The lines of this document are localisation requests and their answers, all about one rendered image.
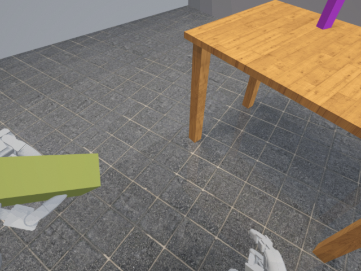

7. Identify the right robot hand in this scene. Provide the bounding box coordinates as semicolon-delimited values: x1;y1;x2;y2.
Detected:
245;229;287;271

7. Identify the left robot hand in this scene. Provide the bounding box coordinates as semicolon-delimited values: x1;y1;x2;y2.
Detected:
0;128;67;231

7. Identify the sponge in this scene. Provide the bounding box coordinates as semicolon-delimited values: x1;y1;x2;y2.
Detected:
0;154;101;207

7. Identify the table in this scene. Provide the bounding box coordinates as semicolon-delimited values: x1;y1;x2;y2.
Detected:
184;0;361;263

